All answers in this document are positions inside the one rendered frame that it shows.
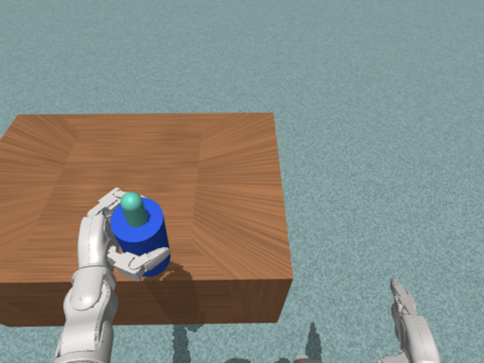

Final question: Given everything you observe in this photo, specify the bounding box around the left robot hand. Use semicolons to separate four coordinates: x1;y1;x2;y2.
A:
77;188;170;281

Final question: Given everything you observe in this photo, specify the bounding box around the bottle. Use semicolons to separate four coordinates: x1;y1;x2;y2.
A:
110;192;170;277

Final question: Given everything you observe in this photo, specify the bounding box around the right robot hand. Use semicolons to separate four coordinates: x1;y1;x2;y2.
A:
377;278;441;363

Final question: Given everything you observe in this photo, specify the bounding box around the left robot arm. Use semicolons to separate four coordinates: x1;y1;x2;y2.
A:
52;265;119;363

